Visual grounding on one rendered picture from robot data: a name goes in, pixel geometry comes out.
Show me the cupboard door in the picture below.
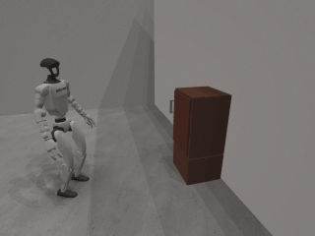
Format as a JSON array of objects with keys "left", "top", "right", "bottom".
[{"left": 173, "top": 90, "right": 192, "bottom": 157}]

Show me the robot right hand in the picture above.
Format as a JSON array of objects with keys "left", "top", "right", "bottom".
[{"left": 44, "top": 139, "right": 63, "bottom": 160}]

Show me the left robot forearm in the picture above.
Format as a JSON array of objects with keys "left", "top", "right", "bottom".
[{"left": 70, "top": 99, "right": 87, "bottom": 117}]

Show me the robot left hand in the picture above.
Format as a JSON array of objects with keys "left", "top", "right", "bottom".
[{"left": 84, "top": 114, "right": 96, "bottom": 128}]

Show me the robot left shin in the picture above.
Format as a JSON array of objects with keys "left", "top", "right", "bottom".
[{"left": 74, "top": 154, "right": 87, "bottom": 177}]

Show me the right robot thigh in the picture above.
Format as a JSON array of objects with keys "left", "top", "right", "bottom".
[{"left": 51, "top": 127, "right": 74, "bottom": 170}]

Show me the right robot forearm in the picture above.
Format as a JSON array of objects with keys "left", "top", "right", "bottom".
[{"left": 33, "top": 109, "right": 52, "bottom": 141}]

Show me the left robot upper arm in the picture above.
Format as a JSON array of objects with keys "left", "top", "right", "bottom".
[{"left": 60, "top": 80, "right": 75, "bottom": 104}]

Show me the right robot upper arm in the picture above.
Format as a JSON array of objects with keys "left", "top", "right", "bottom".
[{"left": 33, "top": 84, "right": 49, "bottom": 118}]

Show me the handle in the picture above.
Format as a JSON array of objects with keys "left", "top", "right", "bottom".
[{"left": 169, "top": 99, "right": 175, "bottom": 113}]

